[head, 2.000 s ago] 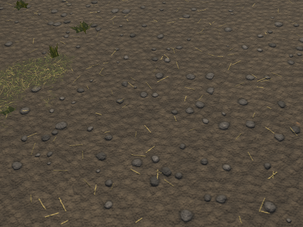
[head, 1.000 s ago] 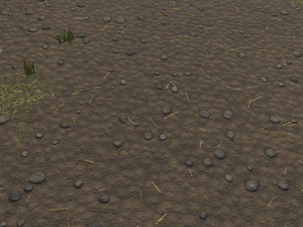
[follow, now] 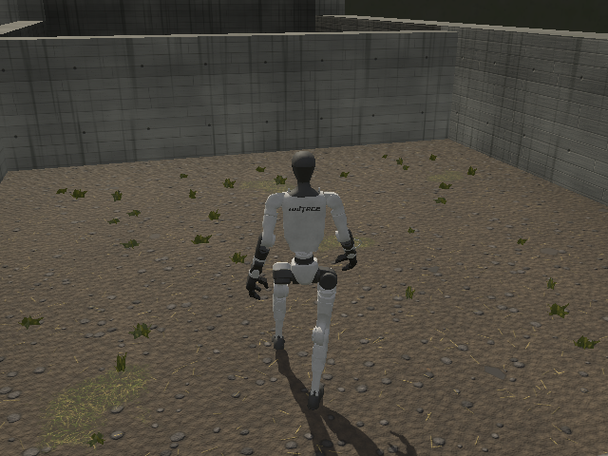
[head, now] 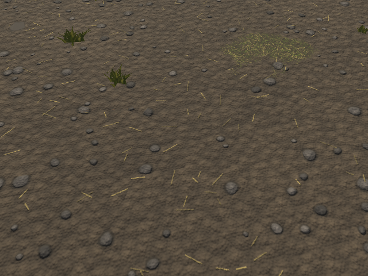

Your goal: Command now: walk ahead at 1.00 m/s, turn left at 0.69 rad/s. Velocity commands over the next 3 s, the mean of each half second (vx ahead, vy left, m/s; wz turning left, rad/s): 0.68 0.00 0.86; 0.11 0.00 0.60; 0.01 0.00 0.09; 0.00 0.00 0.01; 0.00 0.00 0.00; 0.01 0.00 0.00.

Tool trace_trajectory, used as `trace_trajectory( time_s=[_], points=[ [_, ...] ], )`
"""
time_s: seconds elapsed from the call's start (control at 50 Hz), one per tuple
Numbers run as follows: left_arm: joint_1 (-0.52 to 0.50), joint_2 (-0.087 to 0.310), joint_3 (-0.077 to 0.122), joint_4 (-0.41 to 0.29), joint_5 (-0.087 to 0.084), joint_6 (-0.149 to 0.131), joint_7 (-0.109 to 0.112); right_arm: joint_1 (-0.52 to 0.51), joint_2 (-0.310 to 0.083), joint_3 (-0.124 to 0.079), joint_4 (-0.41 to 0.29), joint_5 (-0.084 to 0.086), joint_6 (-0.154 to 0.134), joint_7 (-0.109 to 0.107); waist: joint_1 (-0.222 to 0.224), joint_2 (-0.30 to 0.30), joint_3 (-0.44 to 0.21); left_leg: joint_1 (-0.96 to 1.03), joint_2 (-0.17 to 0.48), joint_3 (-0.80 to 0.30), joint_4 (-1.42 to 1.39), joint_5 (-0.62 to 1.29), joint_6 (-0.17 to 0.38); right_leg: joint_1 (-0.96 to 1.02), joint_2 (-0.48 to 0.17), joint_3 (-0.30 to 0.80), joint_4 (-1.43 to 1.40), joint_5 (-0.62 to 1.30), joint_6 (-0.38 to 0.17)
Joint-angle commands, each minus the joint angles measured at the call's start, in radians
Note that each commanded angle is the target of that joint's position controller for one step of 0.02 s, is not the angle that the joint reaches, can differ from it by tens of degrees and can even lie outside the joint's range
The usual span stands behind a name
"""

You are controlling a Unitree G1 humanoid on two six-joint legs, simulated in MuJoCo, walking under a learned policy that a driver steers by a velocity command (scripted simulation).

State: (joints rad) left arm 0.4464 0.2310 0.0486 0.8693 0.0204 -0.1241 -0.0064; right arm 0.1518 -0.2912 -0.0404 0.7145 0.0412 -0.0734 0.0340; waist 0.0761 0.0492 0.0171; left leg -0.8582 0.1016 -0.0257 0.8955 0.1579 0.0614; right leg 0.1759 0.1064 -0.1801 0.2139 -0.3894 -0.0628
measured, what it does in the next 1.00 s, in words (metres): walks ahead, turning left: left foot, then right foot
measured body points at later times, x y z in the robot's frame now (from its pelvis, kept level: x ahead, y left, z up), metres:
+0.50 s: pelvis +0.43 +0.00 -0.01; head +0.45 +0.02 +0.44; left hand +0.57 +0.33 -0.04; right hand +0.63 -0.24 -0.11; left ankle +0.32 +0.05 -0.72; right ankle +0.65 -0.03 -0.72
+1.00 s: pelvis +0.50 +0.01 +0.01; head +0.50 +0.04 +0.46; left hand +0.37 +0.29 -0.11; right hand +0.80 -0.04 -0.07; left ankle +0.43 +0.09 -0.72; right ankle +0.64 -0.05 -0.70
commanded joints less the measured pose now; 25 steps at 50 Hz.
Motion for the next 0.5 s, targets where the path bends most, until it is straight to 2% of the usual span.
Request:
trace_trajectory(
  time_s=[0.02,0.04,0.06,0.08,0.1,0.12,0.14,0.16,0.18,0.2,0.22,0.24,0.28,0.3,0.32,0.34,0.36,0.38,0.42,0.44,0.46,0.48,0.5],
  points=[
    [-0.054,0.168,0.018,-0.07,0.002,-0.013,0.034,-0.118,-0.017,0.004,-0.102,-0.001,-0.029,0.042,-0.033,-0.042,0.128,0.218,-0.083,0.142,-0.187,0.12,0.033,-0.228,-0.234,-0.035,-0.064,0.939,0.081],
    [-0.038,0.201,0.024,-0.07,0.007,-0.001,0.048,-0.114,-0.044,-0.007,-0.112,0.002,-0.031,0.053,-0.049,-0.079,0.087,0.264,-0.13,0.19,-0.214,0.107,0.043,-0.153,-0.244,-0.045,0.007,1.164,0.102],
    [-0.045,0.238,0.033,-0.077,0.01,0.016,0.064,-0.07,-0.071,-0.021,-0.113,0.01,-0.025,0.059,-0.09,-0.132,0.04,0.332,-0.169,0.225,-0.211,0.058,0.049,-0.102,-0.263,-0.05,0.108,1.375,0.113],
    [-0.076,0.271,0.044,-0.091,0.012,0.034,0.078,0.035,-0.107,-0.039,-0.096,0.016,-0.009,0.056,-0.161,-0.186,-0.015,0.442,-0.2,0.237,-0.18,-0.039,0.061,-0.087,-0.289,-0.044,0.245,1.577,0.114],
    [-0.145,0.29,0.052,-0.111,0.016,0.046,0.081,0.243,-0.171,-0.07,-0.048,0.018,0.013,0.047,-0.278,-0.205,-0.093,0.645,-0.207,0.211,-0.139,-0.118,0.096,-0.143,-0.31,-0.024,0.474,1.687,0.106],
    [-0.261,0.297,0.056,-0.147,0.008,0.044,0.07,0.533,-0.233,-0.102,0.03,0.014,0.037,0.025,-0.423,-0.169,-0.167,0.964,-0.144,0.079,-0.18,-0.113,0.154,-0.333,-0.284,-0.001,0.842,1.548,0.092],
    [-0.316,0.115,0.01,-0.17,0.002,0.011,0.028,0.589,-0.204,-0.081,0.089,-0.002,0.053,0.004,-0.383,0.169,-0.082,1.085,-0.094,-0.032,-0.196,-0.091,0.189,-0.643,-0.065,0.016,1.373,0.165,0.083],
    [-0.157,-0.007,-0.034,-0.25,-0.037,-0.028,0.006,0.452,-0.181,-0.059,0.031,-0.05,0.025,0.009,-0.171,0.411,-0.181,1.241,0.024,-0.522,-0.296,-0.337,0.373,-1.003,0.021,0.244,1.626,-0.244,0.09],
    [-0.182,0.09,-0.033,-0.286,-0.055,-0.064,-0.012,0.401,-0.15,-0.061,-0.021,-0.065,0.013,0.003,-0.192,0.218,-0.26,1.26,0.128,-0.818,-0.57,-0.653,0.412,-1.072,-0.003,0.356,1.56,-0.151,0.028],
    [-0.292,0.141,-0.018,-0.308,-0.058,-0.074,-0.014,0.336,-0.116,-0.055,-0.045,-0.061,-0.003,0.006,-0.16,-0.035,-0.122,1.082,0.11,-0.811,-0.668,-0.614,0.338,-1.026,-0.041,0.347,1.409,-0.063,-0.019],
    [-0.273,0.133,-0.015,-0.311,-0.05,-0.071,-0.011,0.215,-0.134,-0.059,-0.078,-0.058,-0.02,0.012,-0.057,-0.16,-0.029,0.883,0.111,-0.775,-0.663,-0.458,0.337,-0.97,-0.067,0.355,1.305,-0.017,-0.002],
    [-0.259,0.143,-0.01,-0.296,-0.024,-0.054,-0.002,0.136,-0.152,-0.065,-0.106,-0.052,-0.032,0.013,-0.017,-0.21,0.002,0.737,0.074,-0.709,-0.638,-0.218,0.333,-0.889,-0.094,0.364,1.235,-0.024,0.034],
    [-0.236,0.186,0.009,-0.281,-0.004,-0.015,0.013,0.065,-0.147,-0.064,-0.129,-0.035,-0.028,-0.004,0.018,-0.214,0.021,0.549,-0.003,-0.503,-0.634,0.08,0.298,-0.757,-0.142,0.346,1.052,-0.019,0.1],
    [-0.286,0.177,0.006,-0.31,0.008,-0.008,0.021,0.057,-0.138,-0.06,-0.125,-0.021,-0.026,-0.017,0.009,-0.202,0.044,0.454,-0.056,-0.412,-0.619,0.201,0.267,-0.707,-0.143,0.31,0.886,0.01,0.123],
    [-0.36,0.136,-0.005,-0.34,0.017,-0.001,0.026,0.066,-0.141,-0.063,-0.111,-0.015,-0.015,-0.036,-0.015,-0.174,0.046,0.395,-0.12,-0.335,-0.589,0.301,0.24,-0.658,-0.109,0.263,0.743,0.07,0.142],
    [-0.394,0.093,-0.016,-0.352,0.018,0.009,0.028,0.079,-0.154,-0.071,-0.093,-0.011,0.008,-0.052,-0.038,-0.128,0.007,0.364,-0.182,-0.27,-0.549,0.308,0.19,-0.577,-0.062,0.23,0.603,0.184,0.149],
    [-0.408,0.073,-0.02,-0.359,0.009,0.018,0.028,0.117,-0.167,-0.081,-0.075,-0.006,0.032,-0.066,-0.068,-0.079,-0.058,0.368,-0.216,-0.253,-0.517,0.254,0.135,-0.497,-0.011,0.21,0.495,0.32,0.153],
    [-0.418,0.073,-0.016,-0.365,-0.007,0.025,0.027,0.153,-0.173,-0.086,-0.058,-0.002,0.052,-0.074,-0.09,-0.037,-0.104,0.395,-0.227,-0.268,-0.485,0.161,0.095,-0.452,0.026,0.207,0.413,0.418,0.159],
    [-0.437,0.104,0.001,-0.375,-0.029,0.032,0.025,0.17,-0.143,-0.083,-0.052,-0.003,0.076,-0.081,-0.102,0.031,-0.124,0.437,-0.224,-0.343,-0.429,-0.058,0.056,-0.407,0.04,0.25,0.298,0.494,0.165],
    [-0.436,0.124,0.011,-0.374,-0.034,0.032,0.025,0.152,-0.119,-0.08,-0.061,-0.006,0.08,-0.084,-0.094,0.059,-0.114,0.459,-0.219,-0.38,-0.384,-0.139,0.042,-0.397,0.024,0.286,0.252,0.51,0.162],
    [-0.403,0.141,0.023,-0.36,-0.032,0.027,0.025,0.118,-0.098,-0.077,-0.077,-0.008,0.081,-0.087,-0.066,0.078,-0.119,0.484,-0.221,-0.394,-0.314,-0.196,0.02,-0.359,-0.003,0.312,0.196,0.563,0.151],
    [-0.313,0.152,0.034,-0.326,-0.022,0.021,0.027,0.091,-0.069,-0.07,-0.094,-0.011,0.08,-0.085,-0.024,0.066,-0.163,0.497,-0.247,-0.357,-0.165,-0.234,-0.018,-0.254,-0.055,0.325,0.146,0.655,0.129],
    [-0.209,0.166,0.033,-0.303,0.0,0.021,0.034,0.127,0.012,-0.044,-0.114,-0.031,0.08,-0.078,-0.017,-0.065,-0.281,0.412,-0.292,-0.265,0.1,-0.619,-0.056,-0.039,-0.255,0.472,0.205,0.832,0.046]
  ],
)
Next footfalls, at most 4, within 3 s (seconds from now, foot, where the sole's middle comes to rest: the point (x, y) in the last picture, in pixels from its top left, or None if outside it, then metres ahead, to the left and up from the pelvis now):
0.12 left None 0.36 0.06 -0.76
0.50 right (208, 231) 0.68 0.00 -0.76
0.90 left None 0.46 0.12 -0.76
1.18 right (225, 245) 0.63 -0.07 -0.76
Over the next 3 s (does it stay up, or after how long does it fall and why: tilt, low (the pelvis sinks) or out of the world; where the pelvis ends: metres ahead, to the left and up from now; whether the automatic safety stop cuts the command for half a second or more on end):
stays up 0.53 -0.01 0.01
